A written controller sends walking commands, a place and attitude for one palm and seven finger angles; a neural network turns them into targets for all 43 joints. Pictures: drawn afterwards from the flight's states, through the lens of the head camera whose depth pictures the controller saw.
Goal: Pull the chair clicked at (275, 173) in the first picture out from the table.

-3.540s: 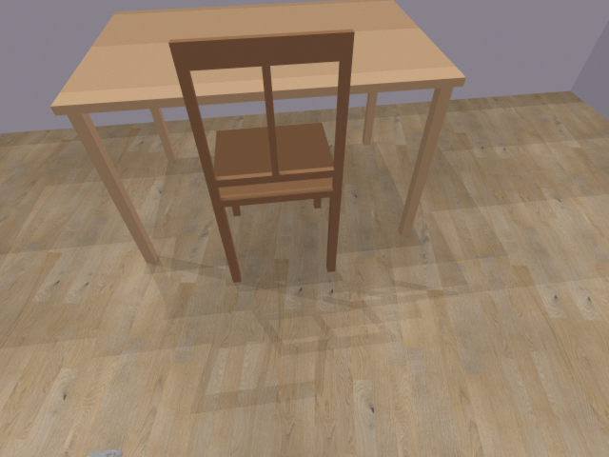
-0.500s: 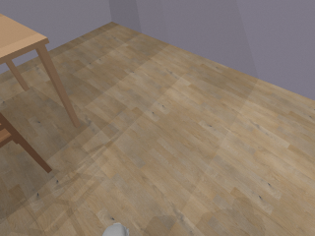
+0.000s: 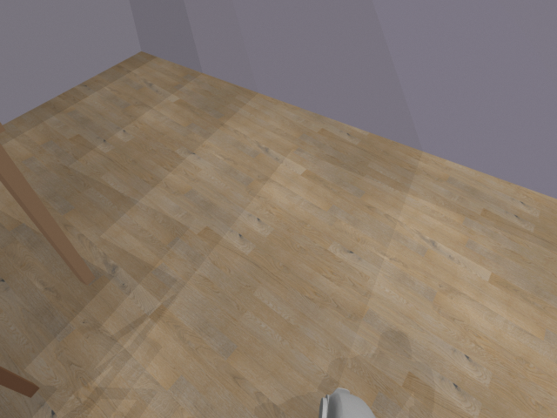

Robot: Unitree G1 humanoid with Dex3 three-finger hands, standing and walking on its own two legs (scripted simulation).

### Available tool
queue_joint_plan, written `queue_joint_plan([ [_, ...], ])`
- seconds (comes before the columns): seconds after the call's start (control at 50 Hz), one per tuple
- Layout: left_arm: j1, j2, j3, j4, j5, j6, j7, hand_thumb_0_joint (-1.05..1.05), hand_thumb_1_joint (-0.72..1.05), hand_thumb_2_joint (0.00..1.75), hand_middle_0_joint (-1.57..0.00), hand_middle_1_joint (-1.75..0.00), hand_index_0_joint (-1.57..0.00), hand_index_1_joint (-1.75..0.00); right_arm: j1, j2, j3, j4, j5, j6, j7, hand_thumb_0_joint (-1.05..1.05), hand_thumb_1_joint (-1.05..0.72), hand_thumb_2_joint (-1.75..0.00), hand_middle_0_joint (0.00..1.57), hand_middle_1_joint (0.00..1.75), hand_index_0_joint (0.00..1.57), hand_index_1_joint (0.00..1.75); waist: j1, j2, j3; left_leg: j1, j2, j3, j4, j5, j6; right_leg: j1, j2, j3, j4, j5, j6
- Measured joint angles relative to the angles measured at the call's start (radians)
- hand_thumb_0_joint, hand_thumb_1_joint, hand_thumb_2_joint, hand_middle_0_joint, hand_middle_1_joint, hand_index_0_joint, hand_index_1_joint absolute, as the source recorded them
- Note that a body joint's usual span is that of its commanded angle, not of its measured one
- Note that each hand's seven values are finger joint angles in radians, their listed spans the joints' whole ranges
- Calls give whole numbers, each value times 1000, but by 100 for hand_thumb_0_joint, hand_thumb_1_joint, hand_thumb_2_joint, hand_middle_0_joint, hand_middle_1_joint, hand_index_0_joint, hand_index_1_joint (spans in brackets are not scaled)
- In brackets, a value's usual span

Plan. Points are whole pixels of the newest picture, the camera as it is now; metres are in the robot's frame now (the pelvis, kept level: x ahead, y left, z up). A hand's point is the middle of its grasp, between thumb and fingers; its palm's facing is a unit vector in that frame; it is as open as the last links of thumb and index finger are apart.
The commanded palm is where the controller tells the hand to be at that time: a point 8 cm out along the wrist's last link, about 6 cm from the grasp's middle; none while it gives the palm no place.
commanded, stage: walk to a spot facing it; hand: left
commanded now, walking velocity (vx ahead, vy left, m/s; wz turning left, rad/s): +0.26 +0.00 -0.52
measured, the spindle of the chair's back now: out of the picture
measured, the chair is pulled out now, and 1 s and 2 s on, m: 0.00 0.00 0.00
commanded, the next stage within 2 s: turn to face it in 0.06 s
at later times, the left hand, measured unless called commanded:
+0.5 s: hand (223, 324) +0.30 +0.12 -0.16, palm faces +0.05 -0.98 -0.20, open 7.2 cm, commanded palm none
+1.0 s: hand (181, 353) +0.25 +0.18 -0.17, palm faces +0.37 -0.88 -0.29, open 7.4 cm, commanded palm none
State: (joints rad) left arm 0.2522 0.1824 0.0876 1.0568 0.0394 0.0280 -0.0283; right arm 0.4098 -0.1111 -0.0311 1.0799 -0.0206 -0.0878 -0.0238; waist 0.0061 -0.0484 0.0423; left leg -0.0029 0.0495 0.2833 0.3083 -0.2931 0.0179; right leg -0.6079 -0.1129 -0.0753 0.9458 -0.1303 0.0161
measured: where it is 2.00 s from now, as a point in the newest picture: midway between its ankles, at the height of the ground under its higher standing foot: outside the picture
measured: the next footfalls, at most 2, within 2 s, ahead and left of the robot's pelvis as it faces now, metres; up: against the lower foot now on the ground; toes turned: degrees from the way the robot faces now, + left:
right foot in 0.20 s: +0.24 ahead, -0.13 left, +0.00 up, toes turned -13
left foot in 0.66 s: +0.29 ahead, +0.08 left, +0.00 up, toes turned +18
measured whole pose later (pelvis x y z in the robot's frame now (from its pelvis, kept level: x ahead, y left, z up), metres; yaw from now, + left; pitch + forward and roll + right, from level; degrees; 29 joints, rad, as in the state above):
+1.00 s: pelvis +0.24 -0.06 -0.01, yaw +19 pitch +0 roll -1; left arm 0.19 0.25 0.09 0.92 0.01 0.05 0.02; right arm 0.18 -0.21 -0.07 0.93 -0.02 0.04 0.01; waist -0.01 0.02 0.07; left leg -0.32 0.01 -0.01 0.52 -0.20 0.02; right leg -0.40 -0.07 -0.02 0.85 -0.42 0.09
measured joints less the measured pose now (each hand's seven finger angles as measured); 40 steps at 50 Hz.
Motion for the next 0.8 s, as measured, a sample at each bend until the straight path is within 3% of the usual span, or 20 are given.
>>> queue_joint_plan([
  [0.12,-93,4,-6,-19,-5,-2,-10,1,93,90,-19,-30,-19,-30,61,9,3,31,-9,15,2,0,-92,-89,20,30,20,30,-46,30,54,82,35,50,37,-105,-55,46,36,-62,-224,-27,-36],
  [0.18,-128,10,-12,-50,-4,-35,-12,1,92,90,-19,-30,-19,-30,91,7,0,53,-5,30,7,0,-91,-89,20,30,20,30,-50,50,70,73,88,61,204,-201,-81,141,83,-96,-330,-36,-74],
  [0.2,-135,15,-11,-58,-4,-55,-7,1,92,90,-19,-30,-19,-30,97,10,-1,62,2,38,10,0,-91,-89,20,30,20,30,-46,46,68,20,111,41,353,-208,-71,155,86,-97,-327,-16,-97],
  [0.22,-146,14,-12,-64,-10,-71,0,1,92,90,-19,-30,-20,-30,82,7,-1,68,10,49,10,0,-91,-89,20,30,20,30,-44,52,75,-60,121,-25,542,-225,-62,148,92,-100,-279,-48,-113],
  [0.26,-157,8,-19,-68,-20,-85,16,0,92,90,-19,-30,-20,-30,38,-2,-6,70,17,66,7,0,-91,-89,20,30,20,30,-48,58,81,-214,99,-152,841,-220,-48,173,100,-106,-250,-113,-126],
  [0.3,-157,-5,-28,-61,-22,-85,32,0,91,89,-19,-30,-20,-30,-11,-13,-11,56,13,74,2,0,-91,-89,20,30,20,30,-54,65,72,-337,87,-210,964,-163,-40,224,106,-115,-293,-123,-110],
  [0.38,-143,-31,-33,-48,-23,-82,56,-1,93,89,-20,-30,-20,-30,-99,-26,-15,2,6,83,-2,0,-91,-89,20,30,19,30,-69,70,30,-490,86,-232,872,-77,-49,313,106,-141,-405,-108,-111],
  [0.46,-144,-32,-35,-62,-19,-67,57,-2,95,89,-20,-30,-20,-30,-155,-36,-20,-36,0,99,3,0,-93,-89,20,30,19,30,-62,65,2,-535,80,-206,742,-34,-63,375,93,-180,-459,-118,-102],
  [0.62,-105,-12,-27,-94,-12,-40,52,-1,93,89,-20,-30,-20,-30,-219,-71,-28,-95,-1,120,34,0,-93,-89,20,30,19,30,-17,26,20,-420,49,-141,465,-55,-53,422,35,-263,-383,-221,-61],
  [0.66,-77,2,-22,-95,-16,-32,49,-1,92,89,-20,-30,-20,-30,-227,-80,-28,-120,-4,115,39,0,-93,-89,20,30,19,30,-13,15,26,-358,32,-130,357,23,-31,406,6,-278,-304,-271,-42],
  [0.68,-67,12,-17,-93,-21,-23,47,-1,92,89,-20,-30,-20,-30,-233,-82,-29,-133,-7,108,39,0,-93,-89,20,30,19,30,-15,3,30,-359,16,-128,356,24,-1,374,-19,-261,-226,-289,-21],
  [0.72,-57,33,-11,-90,-22,3,49,0,91,89,-20,-30,-20,-30,-244,-83,-25,-152,-4,95,34,0,-92,-89,20,30,19,30,-14,-8,45,-368,-1,-133,385,-7,33,278,-15,-146,-3,-391,21],
  [0.76,-55,48,-3,-85,-21,21,52,0,91,89,-20,-30,-20,-30,-242,-83,-22,-161,-2,90,27,0,-92,-89,20,30,19,30,-13,-3,51,-357,-8,-150,366,-9,38,199,8,-57,156,-395,42],
  [0.8,-56,60,4,-87,-21,26,48,0,91,89,-20,-30,-20,-30,-237,-83,-20,-158,-1,93,22,0,-92,-89,20,30,19,30,-7,3,52,-335,-18,-168,317,17,29,151,12,-4,209,-338,56],
])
